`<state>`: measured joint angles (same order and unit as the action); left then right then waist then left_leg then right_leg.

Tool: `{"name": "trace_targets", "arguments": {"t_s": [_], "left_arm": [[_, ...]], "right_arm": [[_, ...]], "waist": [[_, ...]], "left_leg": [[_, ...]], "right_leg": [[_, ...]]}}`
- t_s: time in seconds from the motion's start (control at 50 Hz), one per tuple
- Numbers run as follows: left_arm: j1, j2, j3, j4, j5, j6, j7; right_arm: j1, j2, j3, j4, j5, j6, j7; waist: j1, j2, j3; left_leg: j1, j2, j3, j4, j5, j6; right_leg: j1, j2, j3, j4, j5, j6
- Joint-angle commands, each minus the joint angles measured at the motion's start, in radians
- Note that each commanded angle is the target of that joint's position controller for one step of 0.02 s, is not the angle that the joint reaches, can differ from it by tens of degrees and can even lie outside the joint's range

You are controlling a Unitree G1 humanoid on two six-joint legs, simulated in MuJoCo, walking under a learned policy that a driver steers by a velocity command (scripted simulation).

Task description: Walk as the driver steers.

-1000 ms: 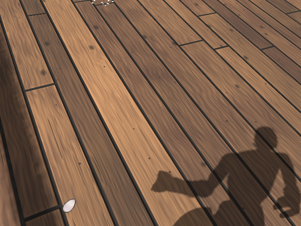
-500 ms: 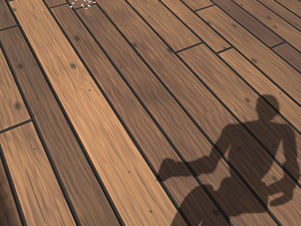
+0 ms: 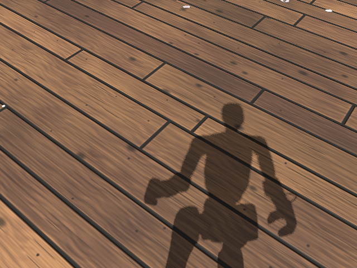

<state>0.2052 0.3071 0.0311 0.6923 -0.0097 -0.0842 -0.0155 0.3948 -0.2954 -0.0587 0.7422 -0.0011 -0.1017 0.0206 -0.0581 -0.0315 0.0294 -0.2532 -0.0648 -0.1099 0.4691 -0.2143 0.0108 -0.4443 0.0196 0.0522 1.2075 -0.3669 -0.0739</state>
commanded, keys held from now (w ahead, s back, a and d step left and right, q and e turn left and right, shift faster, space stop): q+shift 0.68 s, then w+q+shift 0.32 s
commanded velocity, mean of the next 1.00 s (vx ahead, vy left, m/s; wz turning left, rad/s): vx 0.36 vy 0.00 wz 0.80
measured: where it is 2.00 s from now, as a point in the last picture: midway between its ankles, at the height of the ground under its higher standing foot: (31, 206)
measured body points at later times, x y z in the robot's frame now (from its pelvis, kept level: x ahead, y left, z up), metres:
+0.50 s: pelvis +0.26 +0.00 +0.00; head +0.29 +0.04 +0.45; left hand +0.28 +0.33 -0.11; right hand +0.52 -0.21 -0.07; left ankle +0.29 +0.15 -0.70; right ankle +0.32 -0.12 -0.74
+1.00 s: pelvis +0.38 +0.07 +0.00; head +0.38 +0.09 +0.45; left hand +0.28 +0.40 -0.08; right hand +0.69 +0.00 -0.07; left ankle +0.30 +0.15 -0.74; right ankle +0.51 +0.01 -0.73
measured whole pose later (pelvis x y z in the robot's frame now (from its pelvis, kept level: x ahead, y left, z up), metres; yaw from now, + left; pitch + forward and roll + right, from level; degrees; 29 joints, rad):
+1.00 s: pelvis +0.38 +0.07 +0.00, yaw +51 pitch +2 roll -2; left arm 0.08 0.33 0.08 0.73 -0.03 -0.09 -0.03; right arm 0.27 -0.33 -0.06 0.53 0.03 0.02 -0.02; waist -0.01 0.01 -0.01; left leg -0.31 -0.12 -0.29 0.56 -0.27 0.04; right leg -0.34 0.04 0.09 0.52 -0.22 0.03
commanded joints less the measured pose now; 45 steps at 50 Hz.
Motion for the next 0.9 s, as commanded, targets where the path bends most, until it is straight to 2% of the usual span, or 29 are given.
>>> {"name": "trace_targets", "arguments": {"t_s": [0.02, 0.06, 0.1, 0.14, 0.18, 0.2, 0.22, 0.24, 0.26, 0.28, 0.3, 0.32, 0.34, 0.38, 0.44, 0.52, 0.56, 0.58, 0.6, 0.62, 0.64, 0.66, 0.68, 0.7, 0.72, 0.74, 0.78, 0.82, 0.9], "left_arm": [[-0.094, 0.014, -0.011, -0.122, 0.022, -0.039, -0.011], [-0.149, -0.006, -0.028, -0.141, 0.04, -0.057, -0.024], [-0.158, 0.031, -0.012, -0.129, 0.03, -0.058, -0.028], [-0.157, 0.075, 0.011, -0.123, 0.024, -0.041, -0.013], [-0.1, 0.101, 0.03, -0.115, 0.039, -0.03, 0.009], [0.013, 0.128, 0.041, -0.099, 0.051, -0.025, 0.019], [0.08, 0.174, 0.044, -0.103, 0.056, -0.006, 0.029], [0.076, 0.187, 0.053, -0.097, 0.031, 0.024, 0.018], [0.011, 0.126, 0.046, -0.111, 0.019, 0.037, 0.019], [-0.043, 0.077, 0.035, -0.112, 0.014, 0.044, 0.021], [-0.102, 0.052, 0.027, -0.111, 0.019, 0.049, 0.02], [-0.149, 0.053, 0.03, -0.102, 0.027, 0.05, 0.019], [-0.179, 0.057, 0.037, -0.09, 0.031, 0.046, 0.021], [-0.192, 0.079, 0.054, -0.062, 0.03, 0.036, 0.026], [-0.233, 0.11, 0.069, -0.042, 0.013, 0.042, 0.036], [-0.213, 0.144, 0.084, -0.011, -0.026, 0.045, 0.021], [-0.195, 0.141, 0.087, 0.006, -0.039, 0.05, 0.015], [-0.152, 0.112, 0.081, 0.024, -0.03, 0.055, 0.008], [-0.105, 0.065, 0.065, 0.003, 0.016, 0.064, 0.001], [-0.119, 0.068, 0.056, -0.036, 0.037, 0.068, 0.006], [-0.178, 0.131, 0.069, -0.032, 0.018, 0.069, 0.01], [-0.188, 0.134, 0.071, -0.036, 0.005, 0.066, 0.015], [-0.169, 0.134, 0.073, -0.015, 0.015, 0.064, 0.024], [-0.146, 0.15, 0.078, -0.007, 0.021, 0.059, 0.021], [-0.148, 0.15, 0.079, 0.0, 0.013, 0.053, 0.008], [-0.15, 0.142, 0.078, 0.003, 0.006, 0.046, -0.002], [-0.17, 0.132, 0.075, 0.006, -0.003, 0.032, -0.011], [-0.188, 0.115, 0.07, 0.005, -0.003, 0.016, -0.016], [-0.21, 0.092, 0.061, -0.015, -0.008, -0.006, -0.019]], "right_arm": [[-0.025, -0.077, -0.011, -0.059, 0.019, -0.013, -0.001], [-0.066, -0.149, -0.036, -0.06, 0.029, 0.002, -0.021], [-0.036, -0.199, -0.056, -0.054, 0.03, 0.02, -0.036], [-0.015, -0.189, -0.06, -0.052, 0.036, 0.031, -0.045], [-0.015, -0.152, -0.058, -0.062, 0.042, 0.037, -0.048], [-0.025, -0.107, -0.046, -0.084, 0.036, 0.039, -0.047], [0.133, -0.005, -0.018, -0.08, 0.017, 0.051, -0.048], [0.286, -0.053, -0.01, -0.072, 0.044, 0.063, -0.05], [0.22, -0.096, -0.025, -0.064, 0.05, 0.081, -0.059], [0.129, -0.121, -0.034, -0.077, 0.043, 0.096, -0.067], [0.097, -0.13, -0.044, -0.079, 0.032, 0.114, -0.074], [0.087, -0.122, -0.048, -0.095, 0.024, 0.127, -0.075], [0.064, -0.094, -0.044, -0.109, 0.023, 0.137, -0.072], [-0.008, -0.06, -0.035, -0.148, 0.02, 0.139, -0.067], [-0.049, -0.048, -0.027, -0.163, 0.02, 0.131, -0.034], [-0.112, -0.109, -0.047, -0.195, 0.024, 0.155, 0.005], [-0.097, -0.141, -0.067, -0.201, 0.019, 0.161, 0.005], [-0.033, -0.188, -0.091, -0.188, 0.011, 0.158, -0.008], [-0.007, -0.335, -0.125, -0.21, 0.012, 0.154, -0.03], [-0.064, -0.349, -0.11, -0.266, -0.027, 0.127, -0.023], [-0.079, -0.294, -0.099, -0.273, -0.019, 0.105, -0.008], [-0.105, -0.275, -0.091, -0.265, -0.003, 0.092, -0.01], [-0.144, -0.25, -0.085, -0.269, 0.016, 0.095, -0.016], [-0.162, -0.227, -0.076, -0.271, 0.032, 0.103, -0.027], [-0.173, -0.221, -0.069, -0.285, 0.027, 0.107, -0.034], [-0.179, -0.223, -0.067, -0.292, 0.021, 0.106, -0.037], [-0.173, -0.236, -0.067, -0.292, 0.016, 0.099, -0.045], [-0.153, -0.238, -0.067, -0.28, 0.02, 0.095, -0.051], [-0.168, -0.214, -0.057, -0.281, 0.029, 0.097, -0.048]], "waist": [[0.06, 0.112, 0.025], [0.071, 0.09, 0.032], [0.071, 0.103, 0.004], [0.087, 0.105, 0.0], [0.133, 0.089, -0.049], [0.183, 0.037, -0.152], [0.122, -0.207, -0.319], [0.074, -0.34, -0.436], [0.076, -0.211, -0.319], [0.08, -0.126, -0.202], [0.056, -0.076, -0.151], [0.022, -0.095, -0.116], [0.009, -0.107, -0.085], [0.019, -0.101, -0.082], [0.013, -0.083, -0.134], [0.025, -0.072, -0.116], [0.001, -0.024, -0.112], [-0.024, 0.064, -0.131], [0.007, 0.396, -0.112], [0.028, 0.405, -0.228], [-0.014, 0.24, -0.225], [0.012, 0.188, -0.18], [0.036, 0.124, -0.163], [0.057, 0.117, -0.183], [0.06, 0.13, -0.183], [0.058, 0.152, -0.172], [0.052, 0.167, -0.135], [0.043, 0.172, -0.106], [0.041, 0.193, -0.059]], "left_leg": [[0.148, 0.218, -0.398, -0.228, 0.183, 0.241], [0.009, 0.196, -0.311, -0.223, 0.362, 0.216], [-0.112, 0.176, -0.298, -0.237, 0.322, 0.171], [-0.126, 0.145, -0.294, -0.179, 0.276, 0.114], [-0.123, 0.069, -0.253, 0.014, 0.324, 0.039], [-0.202, 0.019, -0.212, 0.247, 0.19, -0.004], [-0.312, -0.056, -0.122, 0.576, -0.496, -0.046], [-0.4, -0.002, -0.053, 0.793, -0.532, -0.064], [-0.477, 0.059, -0.024, 0.876, -0.422, -0.091], [-0.504, 0.084, 0.023, 0.888, -0.356, -0.104], [-0.468, 0.111, 0.038, 0.891, -0.324, -0.117], [-0.424, 0.144, 0.038, 0.859, -0.304, -0.121], [-0.378, 0.167, 0.048, 0.794, -0.283, -0.121], [-0.341, 0.179, 0.075, 0.649, -0.204, -0.113], [-0.198, 0.178, 0.097, 0.407, 0.002, -0.069], [-0.109, 0.148, 0.143, 0.225, 0.056, -0.011], [-0.003, 0.103, 0.166, 0.109, 0.106, 0.04], [0.133, 0.084, 0.127, 0.053, 0.193, 0.086], [0.283, 0.309, -0.231, -0.042, 0.657, 0.205], [0.331, 0.427, -0.545, -0.09, 0.474, 0.381], [0.31, 0.394, -0.474, -0.129, 0.381, 0.35], [0.267, 0.347, -0.407, -0.127, 0.312, 0.297], [0.235, 0.306, -0.362, -0.121, 0.251, 0.25], [0.188, 0.274, -0.342, -0.143, 0.031, 0.226], [0.139, 0.243, -0.345, -0.178, -0.181, 0.219], [0.119, 0.23, -0.369, -0.213, -0.312, 0.222], [0.081, 0.219, -0.398, -0.244, -0.373, 0.229], [0.059, 0.205, -0.407, -0.238, -0.372, 0.23], [-0.045, 0.167, -0.418, -0.197, -0.345, 0.211]], "right_leg": [[-0.208, -0.064, 0.057, -0.265, -0.029, 0.03], [-0.036, -0.022, 0.009, -0.496, 0.104, 0.058], [0.204, 0.031, 0.0, -0.607, 0.384, 0.077], [0.312, 0.031, 0.03, -0.675, 0.483, 0.075], [0.428, -0.002, 0.038, -0.735, 0.526, 0.056], [0.6, -0.105, 0.104, -0.712, 0.611, 0.02], [0.768, -0.408, 0.35, -0.653, 0.957, -0.086], [0.802, -0.547, 0.6, -0.705, 0.813, -0.208], [0.694, -0.476, 0.556, -0.766, 0.641, -0.197], [0.58, -0.425, 0.407, -0.794, 0.621, -0.173], [0.472, -0.379, 0.297, -0.818, 0.674, -0.162], [0.372, -0.362, 0.226, -0.844, 0.699, -0.159], [0.291, -0.335, 0.142, -0.883, 0.687, -0.149], [0.262, -0.323, 0.043, -0.92, 0.699, -0.152], [0.256, -0.317, -0.075, -0.923, 0.674, -0.129], [0.296, -0.339, -0.15, -0.862, 0.548, -0.075], [0.268, -0.31, -0.202, -0.729, 0.445, -0.014], [0.187, -0.256, -0.235, -0.561, 0.366, 0.034], [-0.071, -0.121, -0.3, -0.22, -0.159, 0.127], [-0.252, -0.002, -0.073, -0.001, -0.342, 0.144], [-0.278, -0.018, 0.02, 0.041, -0.264, 0.12], [-0.282, -0.031, 0.041, 0.01, -0.176, 0.096], [-0.272, -0.051, 0.054, -0.045, -0.111, 0.093], [-0.218, -0.064, 0.066, -0.131, -0.049, 0.09], [-0.164, -0.048, 0.051, -0.179, 0.009, 0.091], [-0.148, -0.028, 0.039, -0.244, 0.037, 0.097], [-0.116, 0.0, 0.04, -0.362, 0.041, 0.108], [-0.089, 0.015, 0.048, -0.452, 0.052, 0.113], [0.008, 0.034, 0.046, -0.562, 0.084, 0.122]]}}
Velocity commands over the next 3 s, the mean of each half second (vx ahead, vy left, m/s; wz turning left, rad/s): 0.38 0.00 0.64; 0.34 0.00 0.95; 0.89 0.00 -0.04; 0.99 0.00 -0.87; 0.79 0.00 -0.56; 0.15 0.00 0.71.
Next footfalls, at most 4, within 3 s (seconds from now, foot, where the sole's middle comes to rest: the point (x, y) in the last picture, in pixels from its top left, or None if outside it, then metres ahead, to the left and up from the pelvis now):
0.20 right None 0.36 -0.11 -0.77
0.58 left None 0.34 0.17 -0.77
1.02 right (166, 260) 0.53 0.04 -0.77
1.42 left None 0.44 0.46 -0.77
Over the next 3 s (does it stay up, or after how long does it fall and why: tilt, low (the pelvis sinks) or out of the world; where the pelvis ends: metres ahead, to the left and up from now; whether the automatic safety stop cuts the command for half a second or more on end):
stays up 1.36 0.69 0.01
